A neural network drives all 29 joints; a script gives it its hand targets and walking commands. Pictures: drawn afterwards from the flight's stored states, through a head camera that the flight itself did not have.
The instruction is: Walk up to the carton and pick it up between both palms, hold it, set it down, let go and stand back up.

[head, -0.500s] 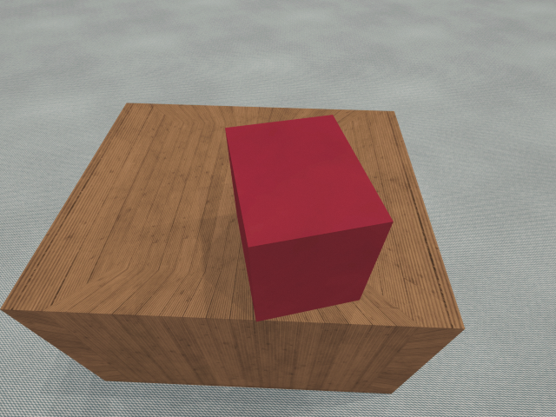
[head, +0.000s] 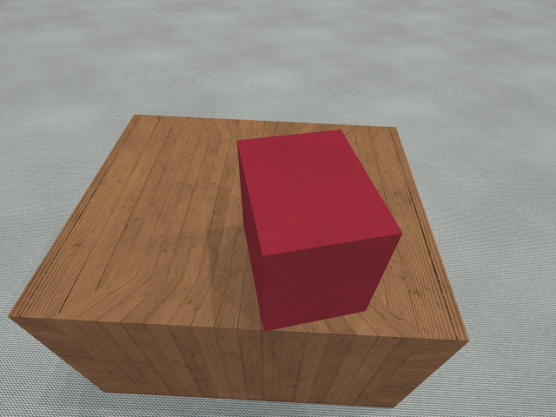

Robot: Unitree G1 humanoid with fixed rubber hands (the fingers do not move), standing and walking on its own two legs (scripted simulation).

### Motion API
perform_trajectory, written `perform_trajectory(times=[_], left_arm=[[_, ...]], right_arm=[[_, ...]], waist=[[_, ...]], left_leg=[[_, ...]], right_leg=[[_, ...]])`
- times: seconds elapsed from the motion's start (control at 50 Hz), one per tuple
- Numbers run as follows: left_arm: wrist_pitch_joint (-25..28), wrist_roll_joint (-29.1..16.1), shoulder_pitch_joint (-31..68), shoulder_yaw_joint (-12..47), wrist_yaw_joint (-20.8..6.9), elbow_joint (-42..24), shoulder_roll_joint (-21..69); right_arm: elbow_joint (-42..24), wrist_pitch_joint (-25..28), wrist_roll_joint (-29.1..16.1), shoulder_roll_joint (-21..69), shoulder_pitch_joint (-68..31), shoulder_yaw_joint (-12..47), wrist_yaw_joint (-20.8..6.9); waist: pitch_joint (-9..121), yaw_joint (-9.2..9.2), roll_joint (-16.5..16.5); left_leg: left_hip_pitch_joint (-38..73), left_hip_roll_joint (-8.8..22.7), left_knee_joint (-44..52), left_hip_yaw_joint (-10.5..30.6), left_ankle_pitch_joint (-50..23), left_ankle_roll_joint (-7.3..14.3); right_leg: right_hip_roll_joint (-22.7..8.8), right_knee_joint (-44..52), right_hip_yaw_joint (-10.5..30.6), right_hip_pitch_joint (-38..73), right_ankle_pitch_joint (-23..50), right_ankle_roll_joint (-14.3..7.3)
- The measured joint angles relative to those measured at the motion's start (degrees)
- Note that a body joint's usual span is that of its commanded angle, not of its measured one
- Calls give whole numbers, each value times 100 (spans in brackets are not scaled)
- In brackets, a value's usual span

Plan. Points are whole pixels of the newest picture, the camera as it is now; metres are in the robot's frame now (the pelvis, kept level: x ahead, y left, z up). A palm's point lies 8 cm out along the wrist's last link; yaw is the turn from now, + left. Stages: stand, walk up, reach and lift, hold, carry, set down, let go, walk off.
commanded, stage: walk up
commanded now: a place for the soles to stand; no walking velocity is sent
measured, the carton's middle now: (303, 228) +0.50 -0.04 -0.06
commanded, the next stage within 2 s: reach and lift in 0.34 s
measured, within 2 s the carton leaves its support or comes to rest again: neither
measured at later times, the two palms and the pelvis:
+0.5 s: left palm out of the picture +0.12 +0.29 -0.11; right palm out of the picture +0.11 -0.32 -0.12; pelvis -0.02 -0.01 -0.02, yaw +0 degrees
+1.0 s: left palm (111, 415) +0.17 +0.25 -0.07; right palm out of the picture +0.13 -0.31 -0.08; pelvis -0.03 -0.01 -0.01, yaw -1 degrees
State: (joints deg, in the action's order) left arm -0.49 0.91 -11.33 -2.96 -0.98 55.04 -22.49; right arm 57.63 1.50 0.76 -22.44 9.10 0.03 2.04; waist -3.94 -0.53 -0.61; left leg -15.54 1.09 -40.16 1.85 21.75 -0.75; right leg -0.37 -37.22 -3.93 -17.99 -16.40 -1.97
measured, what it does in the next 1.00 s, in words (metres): stands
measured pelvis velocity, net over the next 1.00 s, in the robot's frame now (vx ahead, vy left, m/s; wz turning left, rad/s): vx -0.03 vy -0.01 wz -0.01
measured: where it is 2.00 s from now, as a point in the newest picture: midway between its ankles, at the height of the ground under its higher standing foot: outside the picture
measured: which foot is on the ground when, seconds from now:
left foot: down 0.00-1.00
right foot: down 0.00-1.00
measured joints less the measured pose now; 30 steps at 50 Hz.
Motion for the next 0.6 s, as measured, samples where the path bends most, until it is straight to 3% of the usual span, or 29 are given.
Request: perform_trajectory(times=[0.36, 0.42, 0.48, 0.6], left_arm=[[-124, -6, 8, 60, 11, 135, 0], [-1420, -16, 191, 113, 149, -857, 0], [-2291, -16, 632, 142, 166, -1709, 14], [-2711, 126, 983, 79, 168, -3001, 235]], right_arm=[[63, 57, 61, 3, -51, -25, -49], [484, 373, 457, 8, -548, -256, -350], [435, 482, 544, 21, -938, -306, -489], [-59, 727, 506, 57, -1008, -307, -517]], waist=[[181, 0, 19], [-152, 35, 27], [-616, 50, 17], [-873, 147, 29]], left_leg=[[-6, 1, 104, 1, -80, 2], [-204, 4, -346, -1, 93, -1], [-362, 16, -871, 0, 324, -32], [-363, 71, -995, 0, 367, -101]], right_leg=[[0, 82, -1, -13, 47, 28], [-11, -405, -1, -235, -173, 28], [-14, -947, 4, -420, -318, 28], [34, -1135, 3, -463, -411, 28]])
